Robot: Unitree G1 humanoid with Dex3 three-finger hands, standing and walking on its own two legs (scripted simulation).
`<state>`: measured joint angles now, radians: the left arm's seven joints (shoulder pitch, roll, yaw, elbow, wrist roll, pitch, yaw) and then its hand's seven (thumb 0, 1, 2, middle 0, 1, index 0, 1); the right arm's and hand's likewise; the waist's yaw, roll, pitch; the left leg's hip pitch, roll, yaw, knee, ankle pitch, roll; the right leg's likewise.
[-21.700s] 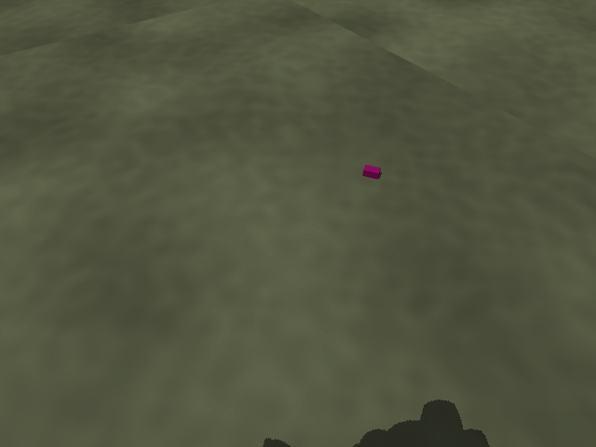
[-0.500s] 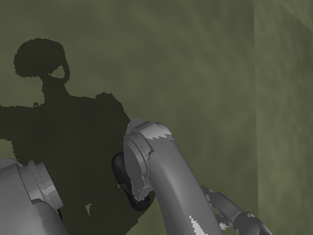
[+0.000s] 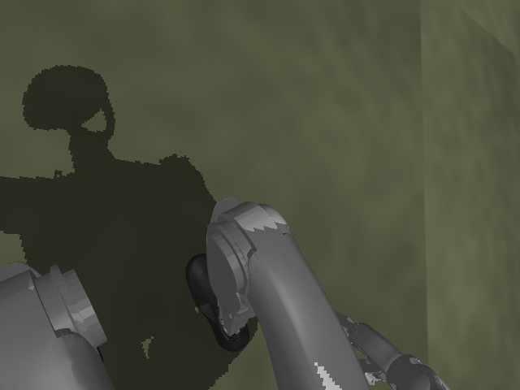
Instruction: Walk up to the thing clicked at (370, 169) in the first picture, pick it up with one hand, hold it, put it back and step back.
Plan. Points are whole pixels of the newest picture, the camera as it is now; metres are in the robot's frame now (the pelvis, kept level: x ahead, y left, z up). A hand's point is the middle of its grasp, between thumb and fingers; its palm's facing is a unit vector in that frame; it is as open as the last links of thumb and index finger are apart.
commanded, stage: settle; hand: left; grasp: from above
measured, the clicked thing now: out of the picture +0.44 +0.39 -0.29
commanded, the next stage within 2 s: lift in 0.76 s
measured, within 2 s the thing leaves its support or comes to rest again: leaves its support in 0.08 s
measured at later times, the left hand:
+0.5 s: hand out of the picture +0.43 +0.40 -0.18, palm faces -0.41 -0.14 -0.90, open 7.3 cm
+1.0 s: hand out of the picture +0.43 +0.39 -0.12, palm faces -0.44 -0.14 -0.89, open 7.3 cm
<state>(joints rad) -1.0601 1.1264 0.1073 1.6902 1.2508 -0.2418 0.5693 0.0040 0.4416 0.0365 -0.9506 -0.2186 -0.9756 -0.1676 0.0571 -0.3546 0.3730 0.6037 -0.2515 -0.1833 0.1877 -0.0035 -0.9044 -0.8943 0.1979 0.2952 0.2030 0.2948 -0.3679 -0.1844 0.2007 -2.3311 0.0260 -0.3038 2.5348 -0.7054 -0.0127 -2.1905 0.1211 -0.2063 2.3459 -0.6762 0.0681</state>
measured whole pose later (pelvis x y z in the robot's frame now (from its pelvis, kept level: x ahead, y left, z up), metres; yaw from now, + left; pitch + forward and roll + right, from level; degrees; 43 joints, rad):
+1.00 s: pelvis +0.00 -0.01 +0.03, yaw +6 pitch +33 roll -11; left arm -0.96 0.88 0.09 1.26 1.17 -0.17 0.18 0.01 0.43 0.02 -1.00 -0.15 -1.01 -0.12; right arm 0.17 -0.32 0.15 0.60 -0.11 0.02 0.12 0.00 -0.91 -0.90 0.20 0.30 0.20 0.29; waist -0.25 -0.01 0.01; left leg -2.33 0.00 -0.19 2.37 -0.63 -0.01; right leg -2.21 0.06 -0.12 2.27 -0.67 0.04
